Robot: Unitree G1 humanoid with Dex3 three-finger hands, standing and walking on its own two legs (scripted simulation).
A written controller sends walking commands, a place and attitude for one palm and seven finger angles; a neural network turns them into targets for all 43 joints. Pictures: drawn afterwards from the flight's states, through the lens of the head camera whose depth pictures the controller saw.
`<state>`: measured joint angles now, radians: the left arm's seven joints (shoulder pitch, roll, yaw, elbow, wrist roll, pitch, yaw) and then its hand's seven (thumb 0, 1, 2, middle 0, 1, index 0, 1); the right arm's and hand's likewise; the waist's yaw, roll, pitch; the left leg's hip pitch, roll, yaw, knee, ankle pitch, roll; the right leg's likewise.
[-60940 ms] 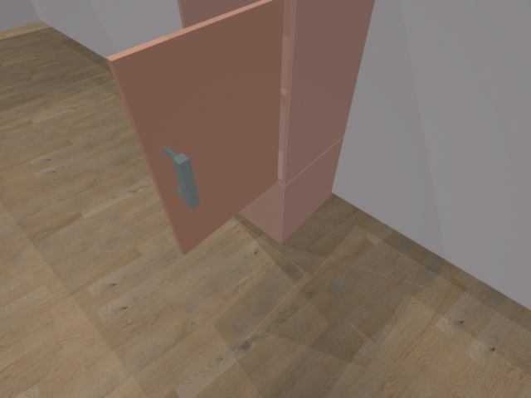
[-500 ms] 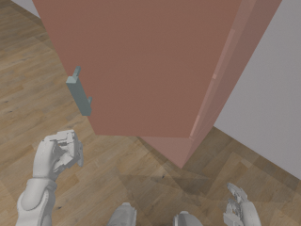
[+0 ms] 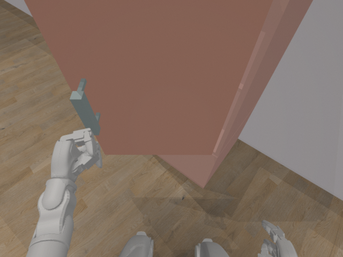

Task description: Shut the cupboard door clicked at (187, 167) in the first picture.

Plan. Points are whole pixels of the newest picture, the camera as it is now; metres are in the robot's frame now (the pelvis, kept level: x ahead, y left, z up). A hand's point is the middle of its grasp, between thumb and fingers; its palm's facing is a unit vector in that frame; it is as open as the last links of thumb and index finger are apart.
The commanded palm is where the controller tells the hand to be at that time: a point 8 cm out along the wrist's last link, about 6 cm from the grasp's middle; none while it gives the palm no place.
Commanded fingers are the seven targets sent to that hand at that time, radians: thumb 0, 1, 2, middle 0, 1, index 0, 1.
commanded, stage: bring the fist close to the handle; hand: left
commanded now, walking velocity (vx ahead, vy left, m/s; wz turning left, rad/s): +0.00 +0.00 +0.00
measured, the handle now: (89, 108) +0.45 +0.24 +0.06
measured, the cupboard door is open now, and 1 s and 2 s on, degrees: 38 38 21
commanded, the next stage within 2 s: push the door shut along its arc in 0.62 s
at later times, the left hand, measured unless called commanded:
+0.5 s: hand (99, 146) +0.34 +0.18 +0.05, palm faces +0.04 -1.00 -0.02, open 3.1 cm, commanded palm +0.32 +0.24 +0.06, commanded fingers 0.00 0.90 0.90 -1.30 -1.50 -1.30 -1.50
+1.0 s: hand (99, 132) +0.38 +0.19 +0.06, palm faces -0.01 -1.00 -0.03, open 3.1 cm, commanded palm +0.37 +0.24 +0.06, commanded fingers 0.00 0.90 0.90 -1.30 -1.50 -1.30 -1.50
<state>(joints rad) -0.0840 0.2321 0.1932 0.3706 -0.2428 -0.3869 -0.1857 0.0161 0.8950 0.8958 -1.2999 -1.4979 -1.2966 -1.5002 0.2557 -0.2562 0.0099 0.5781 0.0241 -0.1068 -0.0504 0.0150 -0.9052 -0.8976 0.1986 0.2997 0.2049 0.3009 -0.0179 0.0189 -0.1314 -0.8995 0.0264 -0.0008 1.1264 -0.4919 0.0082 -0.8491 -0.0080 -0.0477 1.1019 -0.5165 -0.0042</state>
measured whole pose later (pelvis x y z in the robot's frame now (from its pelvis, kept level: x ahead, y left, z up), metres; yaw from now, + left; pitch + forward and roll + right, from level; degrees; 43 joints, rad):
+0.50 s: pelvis +0.00 +0.00 +0.00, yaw +0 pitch +15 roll -1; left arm -0.19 0.25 0.22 0.52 -0.22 -0.41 -0.20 0.01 0.90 0.90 -1.30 -1.50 -1.30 -1.50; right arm 0.27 -0.26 0.00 0.59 0.03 -0.05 -0.03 0.01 -0.91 -0.90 0.20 0.30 0.20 0.30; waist -0.03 0.02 -0.14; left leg -0.88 0.03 0.01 1.10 -0.48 0.00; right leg -0.84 0.00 -0.04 1.08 -0.51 -0.01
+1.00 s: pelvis -0.01 -0.01 -0.01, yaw +0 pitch +16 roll -2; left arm -0.43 0.34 0.26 0.75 -0.23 -0.43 -0.29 0.02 0.89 0.90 -1.31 -1.50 -1.30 -1.50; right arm 0.25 -0.27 0.02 0.62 0.03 -0.06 -0.06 0.01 -0.91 -0.90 0.20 0.30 0.21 0.30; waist -0.04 0.02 -0.13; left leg -0.95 0.03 -0.02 1.15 -0.48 0.00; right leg -0.90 0.00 -0.06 1.12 -0.51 -0.02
